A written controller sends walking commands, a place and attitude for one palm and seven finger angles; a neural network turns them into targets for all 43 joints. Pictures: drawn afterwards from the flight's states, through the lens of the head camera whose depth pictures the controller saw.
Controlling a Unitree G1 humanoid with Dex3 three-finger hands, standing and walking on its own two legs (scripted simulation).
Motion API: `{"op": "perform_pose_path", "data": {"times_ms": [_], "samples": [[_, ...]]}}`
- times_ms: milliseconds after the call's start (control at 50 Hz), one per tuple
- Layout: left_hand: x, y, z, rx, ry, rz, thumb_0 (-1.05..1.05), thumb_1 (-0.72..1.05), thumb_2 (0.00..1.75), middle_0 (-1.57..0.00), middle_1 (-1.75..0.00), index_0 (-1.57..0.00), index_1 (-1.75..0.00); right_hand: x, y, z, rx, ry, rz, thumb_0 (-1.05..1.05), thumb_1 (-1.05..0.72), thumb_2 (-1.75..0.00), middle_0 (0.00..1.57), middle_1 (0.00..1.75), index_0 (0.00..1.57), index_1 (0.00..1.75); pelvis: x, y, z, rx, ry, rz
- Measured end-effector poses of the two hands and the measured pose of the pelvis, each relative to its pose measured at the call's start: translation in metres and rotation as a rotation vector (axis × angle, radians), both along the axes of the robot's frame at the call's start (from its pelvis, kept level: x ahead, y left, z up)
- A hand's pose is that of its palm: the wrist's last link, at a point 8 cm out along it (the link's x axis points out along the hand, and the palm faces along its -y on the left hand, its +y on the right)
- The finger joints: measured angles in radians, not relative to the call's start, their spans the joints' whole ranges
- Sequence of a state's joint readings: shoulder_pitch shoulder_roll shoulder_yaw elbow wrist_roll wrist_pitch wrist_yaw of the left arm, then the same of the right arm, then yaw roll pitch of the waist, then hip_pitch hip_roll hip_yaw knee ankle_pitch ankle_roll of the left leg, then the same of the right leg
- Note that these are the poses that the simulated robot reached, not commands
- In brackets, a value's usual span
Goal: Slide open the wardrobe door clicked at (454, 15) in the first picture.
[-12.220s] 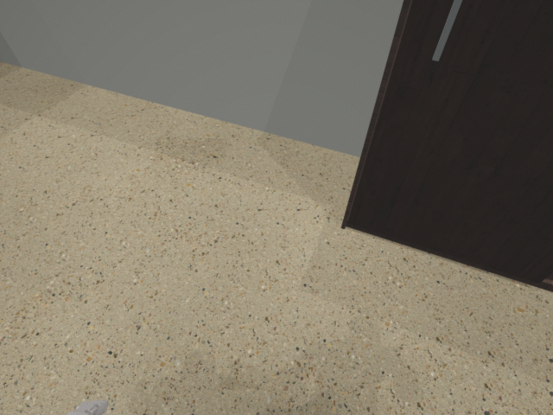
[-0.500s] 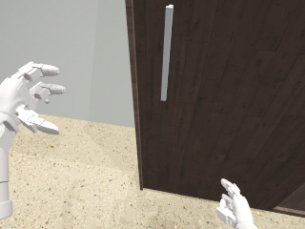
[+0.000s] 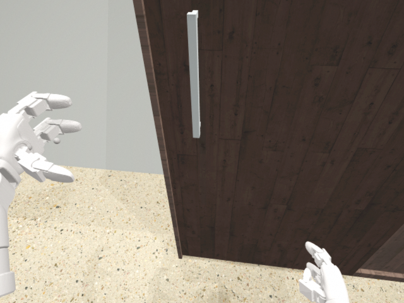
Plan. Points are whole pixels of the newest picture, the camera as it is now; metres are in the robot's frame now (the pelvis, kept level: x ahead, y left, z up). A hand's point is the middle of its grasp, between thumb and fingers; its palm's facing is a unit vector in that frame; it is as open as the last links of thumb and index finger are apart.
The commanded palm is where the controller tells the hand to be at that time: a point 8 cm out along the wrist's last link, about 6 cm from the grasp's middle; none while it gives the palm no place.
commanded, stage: move the hooked fingers beside the handle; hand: left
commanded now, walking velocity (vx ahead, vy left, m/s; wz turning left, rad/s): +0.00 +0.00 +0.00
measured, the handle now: (195, 81) +0.52 +0.09 +0.22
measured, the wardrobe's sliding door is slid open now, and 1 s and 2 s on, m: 0.00 0.00 0.00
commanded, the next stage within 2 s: none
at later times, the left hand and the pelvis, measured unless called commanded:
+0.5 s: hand (87, 129) +0.31 +0.25 +0.23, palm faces +0.07 -1.00 -0.04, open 14.0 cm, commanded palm +0.29 +0.29 +0.23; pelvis +0.00 +0.01 +0.00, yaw +0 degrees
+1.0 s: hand (124, 114) +0.37 +0.20 +0.23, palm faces +0.06 -1.00 -0.01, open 14.0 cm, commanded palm +0.35 +0.25 +0.23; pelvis +0.01 +0.00 +0.00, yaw -1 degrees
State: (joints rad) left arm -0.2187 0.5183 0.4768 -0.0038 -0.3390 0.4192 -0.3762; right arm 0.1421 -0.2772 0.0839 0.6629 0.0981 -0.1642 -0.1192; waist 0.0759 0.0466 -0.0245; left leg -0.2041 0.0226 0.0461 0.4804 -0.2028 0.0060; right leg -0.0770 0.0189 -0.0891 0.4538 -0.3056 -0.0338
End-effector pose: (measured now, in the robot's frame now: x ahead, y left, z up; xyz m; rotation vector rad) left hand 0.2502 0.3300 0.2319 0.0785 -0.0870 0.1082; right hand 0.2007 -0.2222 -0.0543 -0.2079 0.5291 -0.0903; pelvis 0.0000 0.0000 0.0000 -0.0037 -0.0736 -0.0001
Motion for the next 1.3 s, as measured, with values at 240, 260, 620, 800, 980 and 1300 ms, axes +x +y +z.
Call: {"op": "perform_pose_path", "data": {"times_ms": [240,260,620,800,980,1300], "samples": [[0.015,-0.010,-0.004,-0.016,-0.002,-0.027,-0.01,-0.50,0.30,-0.30,-1.20,-0.30,-1.20,0.008,0.006,0.000,0.000,-0.001,-0.002,0.02,-0.91,-0.90,0.21,0.30,0.21,0.30,0.005,0.006,-0.001,0.002,0.004,0.001],[0.017,-0.012,-0.004,-0.018,-0.003,-0.030,-0.01,-0.50,0.30,-0.30,-1.20,-0.30,-1.20,0.008,0.007,0.000,0.001,0.000,-0.001,0.02,-0.91,-0.90,0.21,0.30,0.21,0.30,0.005,0.006,-0.001,0.002,0.004,0.002],[0.053,-0.041,-0.004,-0.044,0.026,-0.047,-0.01,-0.50,0.30,-0.30,-1.20,-0.30,-1.20,0.000,0.021,-0.004,0.016,0.050,-0.003,0.01,-0.91,-0.90,0.21,0.30,0.21,0.30,0.003,0.011,0.002,0.002,0.005,0.002],[0.076,-0.067,-0.005,-0.057,0.039,-0.072,-0.01,-0.50,0.30,-0.30,-1.20,-0.30,-1.20,-0.013,0.008,-0.011,0.007,0.100,-0.041,0.01,-0.91,-0.90,0.21,0.30,0.21,0.30,0.004,0.009,0.003,0.005,0.010,-0.004],[0.094,-0.075,-0.007,-0.066,0.058,-0.047,-0.01,-0.50,0.30,-0.30,-1.20,-0.30,-1.20,-0.025,-0.010,-0.018,0.004,0.144,-0.092,0.01,-0.91,-0.90,0.21,0.30,0.21,0.30,0.008,0.002,0.003,0.009,0.016,-0.015],[0.119,-0.102,-0.008,-0.074,0.074,-0.056,-0.01,-0.50,0.30,-0.30,-1.20,-0.30,-1.20,-0.036,-0.030,-0.026,0.001,0.193,-0.132,0.01,-0.91,-0.90,0.21,0.30,0.21,0.30,0.010,-0.007,0.003,0.012,0.030,-0.015]]}}
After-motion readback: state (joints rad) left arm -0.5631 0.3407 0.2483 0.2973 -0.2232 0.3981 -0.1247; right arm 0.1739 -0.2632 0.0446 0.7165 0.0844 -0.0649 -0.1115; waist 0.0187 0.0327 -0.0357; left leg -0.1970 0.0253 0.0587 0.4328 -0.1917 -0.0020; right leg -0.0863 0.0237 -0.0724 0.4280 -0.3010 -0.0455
